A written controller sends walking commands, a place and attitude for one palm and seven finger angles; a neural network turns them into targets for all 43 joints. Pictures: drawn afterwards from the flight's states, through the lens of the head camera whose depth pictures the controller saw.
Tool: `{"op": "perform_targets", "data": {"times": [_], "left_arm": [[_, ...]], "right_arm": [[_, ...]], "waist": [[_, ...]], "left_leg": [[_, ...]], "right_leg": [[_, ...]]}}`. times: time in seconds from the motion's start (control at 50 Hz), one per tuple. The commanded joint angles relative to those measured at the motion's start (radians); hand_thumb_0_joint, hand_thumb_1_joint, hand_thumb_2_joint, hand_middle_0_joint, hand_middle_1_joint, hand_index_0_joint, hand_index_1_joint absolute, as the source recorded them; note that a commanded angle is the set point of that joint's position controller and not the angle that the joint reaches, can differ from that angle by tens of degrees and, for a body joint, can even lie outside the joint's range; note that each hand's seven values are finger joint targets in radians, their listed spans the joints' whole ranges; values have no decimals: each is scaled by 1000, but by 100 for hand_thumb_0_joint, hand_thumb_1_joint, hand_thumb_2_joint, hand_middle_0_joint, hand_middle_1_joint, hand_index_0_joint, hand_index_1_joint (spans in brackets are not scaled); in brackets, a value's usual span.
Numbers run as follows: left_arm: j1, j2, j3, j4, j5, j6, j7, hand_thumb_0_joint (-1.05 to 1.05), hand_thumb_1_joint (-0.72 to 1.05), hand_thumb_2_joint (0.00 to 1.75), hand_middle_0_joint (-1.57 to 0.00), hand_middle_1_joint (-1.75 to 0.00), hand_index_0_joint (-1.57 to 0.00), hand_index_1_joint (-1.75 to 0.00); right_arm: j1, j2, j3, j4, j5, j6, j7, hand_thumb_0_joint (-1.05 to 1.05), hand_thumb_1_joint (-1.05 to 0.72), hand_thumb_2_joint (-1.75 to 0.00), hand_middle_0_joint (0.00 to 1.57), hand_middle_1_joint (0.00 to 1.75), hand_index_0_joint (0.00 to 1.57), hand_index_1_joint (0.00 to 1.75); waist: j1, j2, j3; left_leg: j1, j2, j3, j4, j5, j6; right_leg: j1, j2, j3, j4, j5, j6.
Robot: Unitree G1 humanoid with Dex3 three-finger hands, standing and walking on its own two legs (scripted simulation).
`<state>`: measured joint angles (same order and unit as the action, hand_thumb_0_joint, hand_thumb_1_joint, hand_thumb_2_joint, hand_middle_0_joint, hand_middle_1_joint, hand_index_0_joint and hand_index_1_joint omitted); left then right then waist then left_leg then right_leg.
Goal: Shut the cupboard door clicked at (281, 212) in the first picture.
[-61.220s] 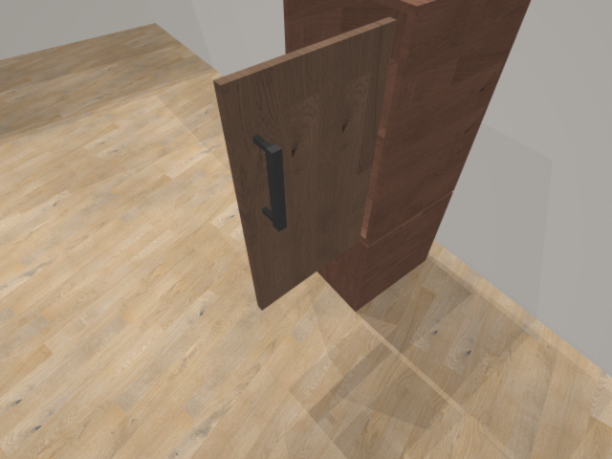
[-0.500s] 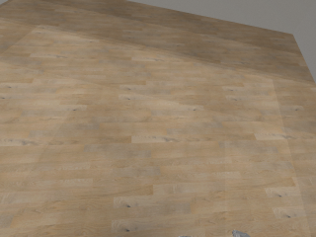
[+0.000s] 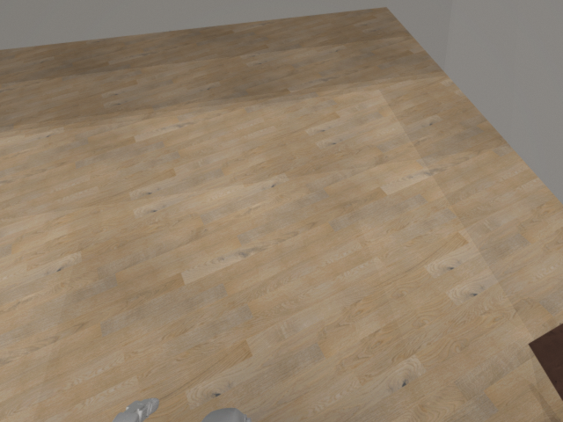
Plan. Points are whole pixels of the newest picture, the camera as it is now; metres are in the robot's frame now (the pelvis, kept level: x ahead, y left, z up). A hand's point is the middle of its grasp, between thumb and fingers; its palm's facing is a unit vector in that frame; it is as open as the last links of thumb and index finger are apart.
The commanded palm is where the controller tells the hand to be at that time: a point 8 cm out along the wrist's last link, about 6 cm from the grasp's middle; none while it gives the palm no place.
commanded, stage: turn to face it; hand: left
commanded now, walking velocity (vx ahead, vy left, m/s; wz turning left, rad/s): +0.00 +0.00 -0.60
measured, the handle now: out of the picture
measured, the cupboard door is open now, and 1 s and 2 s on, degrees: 11 11 11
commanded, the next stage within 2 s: take the last steps up to it in 1.92 s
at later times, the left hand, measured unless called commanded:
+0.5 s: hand out of the picture +0.14 +0.24 -0.16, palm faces -0.23 -0.95 -0.20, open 7.4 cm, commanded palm none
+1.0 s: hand (215, 397) +0.18 +0.13 -0.15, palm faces -0.53 -0.81 -0.24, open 7.4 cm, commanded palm none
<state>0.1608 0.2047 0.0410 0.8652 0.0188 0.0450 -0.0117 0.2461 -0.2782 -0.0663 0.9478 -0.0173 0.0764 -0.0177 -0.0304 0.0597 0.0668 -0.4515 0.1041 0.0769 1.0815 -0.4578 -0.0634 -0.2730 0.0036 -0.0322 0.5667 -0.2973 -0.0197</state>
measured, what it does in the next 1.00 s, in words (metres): steps on the spot, turning right: left foot, then right foot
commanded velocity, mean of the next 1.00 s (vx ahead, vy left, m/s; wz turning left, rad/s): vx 0.00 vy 0.00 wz -0.60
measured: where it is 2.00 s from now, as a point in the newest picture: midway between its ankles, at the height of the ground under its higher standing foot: outside the picture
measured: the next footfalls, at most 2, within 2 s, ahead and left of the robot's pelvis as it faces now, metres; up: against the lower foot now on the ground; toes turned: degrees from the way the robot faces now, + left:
left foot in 0.28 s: +0.08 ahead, +0.14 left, +0.00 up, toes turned -7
right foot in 0.70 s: -0.01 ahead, -0.10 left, +0.00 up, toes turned -29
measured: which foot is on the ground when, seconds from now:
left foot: up 0.00-0.26, down 0.28-0.70, up 0.72-1.00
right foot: down 0.00-0.28, up 0.30-0.68, down 0.70-1.00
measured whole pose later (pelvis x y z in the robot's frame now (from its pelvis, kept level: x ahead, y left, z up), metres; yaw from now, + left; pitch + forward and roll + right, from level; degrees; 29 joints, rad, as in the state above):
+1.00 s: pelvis +0.01 +0.00 +0.01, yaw -34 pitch +2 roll +1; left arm 0.20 0.21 0.04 0.90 0.02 0.04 -0.01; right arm 0.17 -0.26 -0.06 0.90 -0.01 0.06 -0.01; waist 0.00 0.00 0.07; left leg -0.47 0.07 0.01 0.94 -0.39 -0.09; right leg -0.26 0.04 0.07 0.48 -0.24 -0.03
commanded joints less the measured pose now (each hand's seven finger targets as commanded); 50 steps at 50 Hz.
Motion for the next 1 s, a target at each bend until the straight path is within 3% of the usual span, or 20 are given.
{"op": "perform_targets", "data": {"times": [0.0, 0.16, 0.22, 0.24, 0.26, 0.28, 0.3, 0.34, 0.38, 0.5, 0.62, 0.64, 0.66, 0.68, 0.7, 0.72, 0.76, 0.8, 0.88, 0.98], "left_arm": [[-12, 197, 60, -76, -1, -26, 21, 0, 90, 90, -20, -30, -20, -30], [58, 224, 78, -46, 13, -21, 18, 0, 90, 90, -20, -30, -20, -30], [2, 214, 80, -50, 2, -10, 16, 0, 90, 90, -20, -30, -20, -30], [5, 173, 70, -59, -7, -4, 13, 0, 90, 90, -20, -30, -20, -30], [30, 108, 58, -74, -15, -1, 6, 0, 90, 90, -20, -30, -20, -30], [9, 121, 58, -84, -8, 2, 3, 0, 90, 90, -20, -30, -20, -30], [2, 137, 65, -90, 1, 2, -2, 0, 90, 90, -20, -30, -20, -30], [36, 146, 80, -43, 10, 13, -15, 0, 90, 90, -20, -30, -20, -30], [35, 127, 74, -39, 7, 18, -25, 0, 90, 90, -20, -30, -20, -30], [-40, 84, 57, -65, 2, 18, -30, 0, 90, 90, -20, -30, -20, -30], [-2, 98, 54, -60, 1, 8, -26, 0, 90, 90, -20, -30, -20, -30], [39, 110, 60, -47, 2, 3, -24, 0, 90, 90, -20, -30, -20, -30], [110, 160, 69, -25, 7, -7, -18, 0, 90, 90, -20, -30, -20, -30], [164, 272, 88, -13, 17, -24, -5, 0, 90, 90, -20, -30, -20, -30], [194, 315, 94, 0, 2, -23, 9, 0, 90, 90, -20, -30, -20, -30], [176, 306, 88, -7, -1, -22, 17, 0, 90, 90, -20, -30, -20, -30], [37, 235, 81, -38, 2, -18, 29, 0, 90, 90, -20, -30, -20, -30], [6, 200, 64, -56, -1, -27, 26, 0, 90, 90, -20, -30, -20, -30], [48, 215, 67, -46, 2, -33, 22, 0, 90, 90, -20, -30, -20, -30], [68, 234, 76, -34, 9, -26, 19, 0, 90, 90, -20, -30, -20, -30]], "right_arm": [[-21, -65, -14, -98, -4, -38, 6, 0, -90, -90, 20, 30, 20, 30], [-66, -32, -5, -132, 11, -56, -7, 0, -90, -90, 20, 30, 20, 30], [38, -36, -3, -100, 16, -69, -17, 0, -90, -90, 20, 30, 20, 30], [62, -80, -8, -90, 12, -79, -23, 0, -90, -90, 20, 30, 20, 30], [81, -172, -26, -95, 0, -86, -22, 0, -90, -90, 20, 30, 20, 30], [89, -212, -29, -109, -9, -80, -28, 0, -90, -90, 20, 30, 20, 30], [62, -195, -20, -127, -16, -77, -28, 0, -90, -90, 20, 30, 20, 30], [-35, -129, -2, -142, -16, -85, -34, 0, -90, -90, 20, 30, 20, 30], [-42, -106, 3, -143, -15, -85, -35, 0, -90, -90, 20, 30, 20, 30], [56, -123, -17, -94, -13, -81, -28, 0, -90, -90, 20, 30, 20, 30], [2, -152, -33, -93, -11, -69, -11, 0, -90, -90, 20, 30, 20, 30], [-11, -154, -34, -94, -8, -67, -9, 0, -90, -90, 20, 30, 20, 30], [-24, -137, -35, -101, 0, -65, -3, 0, -90, -90, 20, 30, 20, 30], [-45, -50, -15, -138, 7, -62, 1, 0, -90, -90, 20, 30, 20, 30], [-108, -56, -5, -173, 2, -51, -4, 0, -90, -90, 20, 30, 20, 30], [-101, -61, -4, -167, 7, -41, -5, 0, -90, -90, 20, 30, 20, 30], [-100, -69, -14, -139, 3, -39, -6, 0, -90, -90, 20, 30, 20, 30], [-69, -70, -12, -121, -1, -41, 3, 0, -90, -90, 20, 30, 20, 30], [-65, -49, -8, -114, 1, -40, 3, 0, -90, -90, 20, 30, 20, 30], [-106, -44, -4, -143, 9, -50, -3, 0, -90, -90, 20, 30, 20, 30]], "waist": [[17, -216, -65], [52, -204, -121], [-5, -214, -131], [-13, -110, -139], [-14, 180, -156], [-23, 234, -129], [-13, 123, -95], [37, 138, -64], [37, 130, -59], [-11, 115, -108], [18, 156, -93], [44, 113, -104], [81, 19, -128], [113, -334, -129], [136, -368, -106], [113, -278, -90], [62, -301, -43], [32, -247, -76], [42, -178, -122], [56, -201, -113]], "left_leg": [[-109, 2, -68, 46, 120, -23], [9, -59, -58, -304, 21, -20], [235, -84, -45, -585, 205, -9], [372, -9, -103, -712, 248, 11], [450, 234, -357, -798, 297, 89], [376, 378, -449, -822, 371, 190], [277, 372, -404, -814, 376, 225], [263, 268, -247, -790, 507, 187], [297, 215, -125, -756, 600, 167], [423, 241, -43, -702, 694, 191], [303, 270, 18, -630, 553, 159], [258, 246, 46, -563, 505, 124], [172, 196, 90, -427, 399, 71], [-62, 45, 152, -196, -43, 5], [-161, -21, 39, -6, -214, -7], [-171, 4, -53, 82, -148, 2], [-205, 23, -87, 111, -14, -7], [-135, 9, -79, 62, 71, -21], [-94, -28, -58, -60, 88, -35], [-47, -58, -59, -241, 37, -28]], "right_leg": [[66, -214, 247, -267, 259, -133], [114, -225, 385, -180, 393, -179], [-17, -164, 374, -100, 359, -105], [-134, -84, 316, -29, 231, -50], [-281, 57, 174, 174, -109, 14], [-300, 50, 80, 399, -329, 40], [-265, 5, 103, 515, -297, 40], [-289, -13, 89, 626, -193, 61], [-294, -23, 55, 624, -144, 74], [-242, -35, -15, 378, -152, 78], [-37, -17, -62, 104, -74, 40], [52, -8, -72, -15, 27, 30], [181, -56, -2, -144, 150, 5], [306, -295, 342, -253, 383, -86], [248, -404, 479, -242, 623, -187], [190, -402, 434, -258, 463, -220], [146, -298, 393, -272, 306, -184], [114, -230, 288, -237, 383, -153], [164, -207, 291, -215, 419, -158], [162, -212, 383, -190, 439, -181]]}}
